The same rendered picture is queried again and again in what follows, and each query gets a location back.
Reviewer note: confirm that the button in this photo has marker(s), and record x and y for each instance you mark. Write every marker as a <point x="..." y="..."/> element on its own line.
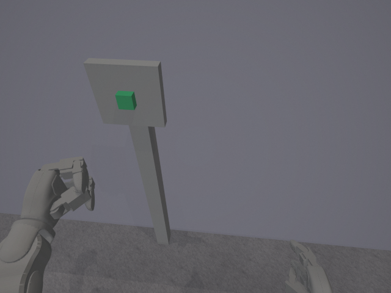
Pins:
<point x="126" y="100"/>

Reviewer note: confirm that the robot left hand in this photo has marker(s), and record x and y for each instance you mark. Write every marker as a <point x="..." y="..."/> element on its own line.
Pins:
<point x="48" y="198"/>

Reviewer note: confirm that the panel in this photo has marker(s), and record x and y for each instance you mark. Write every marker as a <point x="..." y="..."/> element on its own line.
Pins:
<point x="144" y="78"/>

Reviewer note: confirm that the left robot forearm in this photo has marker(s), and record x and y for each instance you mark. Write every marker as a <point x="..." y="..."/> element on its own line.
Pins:
<point x="24" y="254"/>

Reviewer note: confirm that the robot right hand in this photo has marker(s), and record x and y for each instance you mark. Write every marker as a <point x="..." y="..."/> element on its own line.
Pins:
<point x="313" y="278"/>

